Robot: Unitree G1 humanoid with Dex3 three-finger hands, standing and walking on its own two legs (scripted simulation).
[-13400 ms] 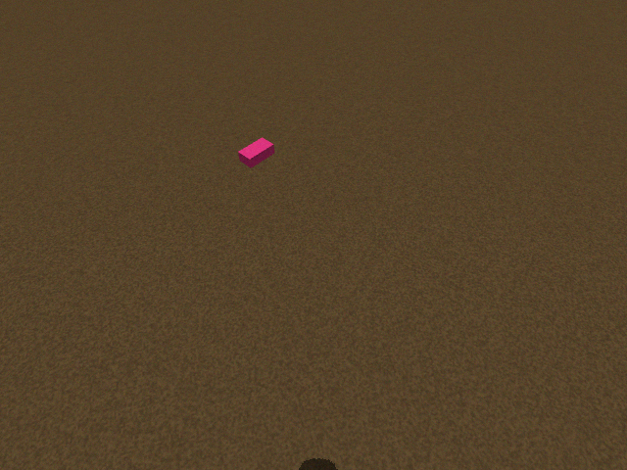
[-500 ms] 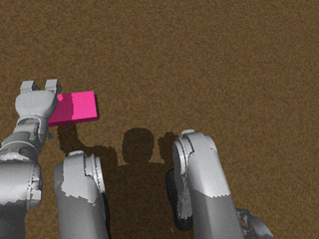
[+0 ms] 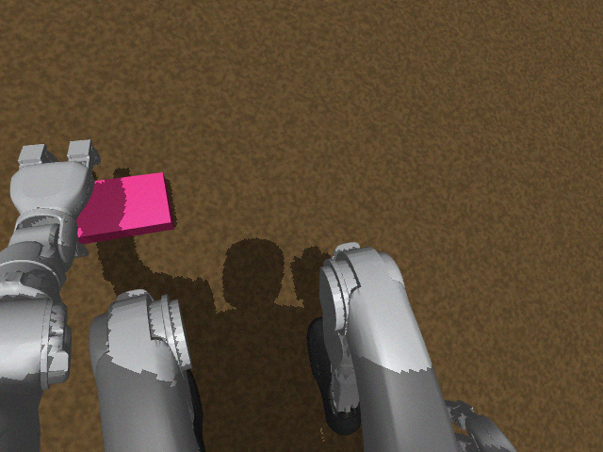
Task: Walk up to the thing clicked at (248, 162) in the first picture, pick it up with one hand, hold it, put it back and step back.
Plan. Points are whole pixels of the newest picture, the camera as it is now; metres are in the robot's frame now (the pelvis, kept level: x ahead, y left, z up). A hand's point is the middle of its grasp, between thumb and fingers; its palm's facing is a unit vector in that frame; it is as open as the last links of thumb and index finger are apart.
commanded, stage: rise first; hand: left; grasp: from above
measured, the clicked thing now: (118, 208) +0.48 +0.20 -0.29
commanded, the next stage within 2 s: approach in 0.76 s
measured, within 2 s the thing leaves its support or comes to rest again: neither
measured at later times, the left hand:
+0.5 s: hand (62, 217) +0.44 +0.25 -0.17, palm faces -0.46 -0.02 -0.89, open 14.1 cm
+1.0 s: hand (68, 216) +0.44 +0.24 -0.18, palm faces -0.47 -0.02 -0.88, open 13.8 cm
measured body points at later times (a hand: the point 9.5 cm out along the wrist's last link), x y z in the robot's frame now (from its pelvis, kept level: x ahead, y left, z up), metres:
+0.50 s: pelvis +0.00 +0.00 +0.01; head +0.22 +0.06 +0.39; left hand +0.46 +0.24 -0.11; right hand +0.04 -0.28 -0.10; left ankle +0.07 +0.13 -0.28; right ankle +0.10 -0.14 -0.28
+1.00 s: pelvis +0.00 +0.00 +0.00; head +0.23 +0.06 +0.39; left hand +0.46 +0.24 -0.12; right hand +0.04 -0.27 -0.11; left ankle +0.07 +0.13 -0.28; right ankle +0.10 -0.14 -0.28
